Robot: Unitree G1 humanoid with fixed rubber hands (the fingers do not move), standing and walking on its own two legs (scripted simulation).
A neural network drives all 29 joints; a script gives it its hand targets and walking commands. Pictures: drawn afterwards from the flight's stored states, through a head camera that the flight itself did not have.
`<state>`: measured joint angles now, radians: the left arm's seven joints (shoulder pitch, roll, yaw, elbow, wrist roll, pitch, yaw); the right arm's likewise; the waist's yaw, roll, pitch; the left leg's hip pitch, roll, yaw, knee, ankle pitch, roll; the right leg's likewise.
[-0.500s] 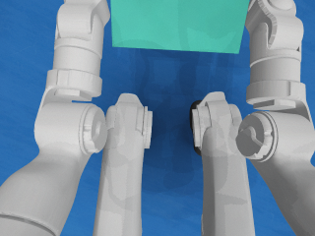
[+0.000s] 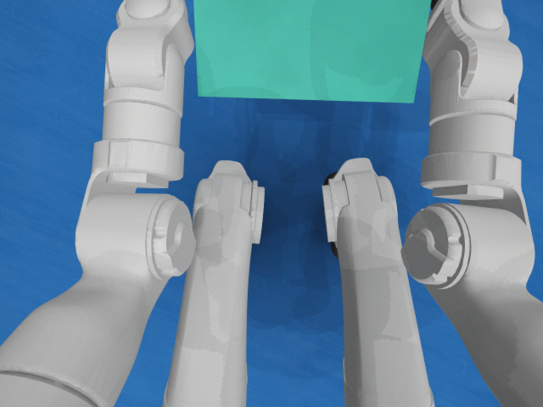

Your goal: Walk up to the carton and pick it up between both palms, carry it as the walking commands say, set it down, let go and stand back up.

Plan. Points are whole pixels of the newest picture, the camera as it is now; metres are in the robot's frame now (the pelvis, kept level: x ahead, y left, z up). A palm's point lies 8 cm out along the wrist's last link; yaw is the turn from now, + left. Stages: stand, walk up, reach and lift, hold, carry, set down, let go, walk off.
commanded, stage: reach and lift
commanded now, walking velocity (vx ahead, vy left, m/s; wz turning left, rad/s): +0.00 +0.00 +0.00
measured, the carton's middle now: (303, 0) +0.54 -0.01 -0.17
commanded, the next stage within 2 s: none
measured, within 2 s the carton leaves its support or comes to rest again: neither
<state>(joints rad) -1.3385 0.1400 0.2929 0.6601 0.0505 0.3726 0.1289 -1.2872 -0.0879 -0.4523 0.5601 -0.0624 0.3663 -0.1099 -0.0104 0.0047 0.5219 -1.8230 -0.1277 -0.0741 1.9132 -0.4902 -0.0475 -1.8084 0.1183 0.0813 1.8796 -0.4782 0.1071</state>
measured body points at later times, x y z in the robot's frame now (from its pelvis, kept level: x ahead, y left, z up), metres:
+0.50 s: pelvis +0.00 +0.00 +0.05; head +0.32 +0.01 +0.36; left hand +0.54 +0.13 -0.04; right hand +0.53 -0.16 -0.04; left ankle +0.15 +0.12 -0.43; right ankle +0.16 -0.14 -0.43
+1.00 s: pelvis +0.00 +0.00 +0.11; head +0.29 +0.00 +0.45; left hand +0.52 +0.13 +0.03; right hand +0.51 -0.16 +0.04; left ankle +0.15 +0.12 -0.43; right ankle +0.16 -0.14 -0.43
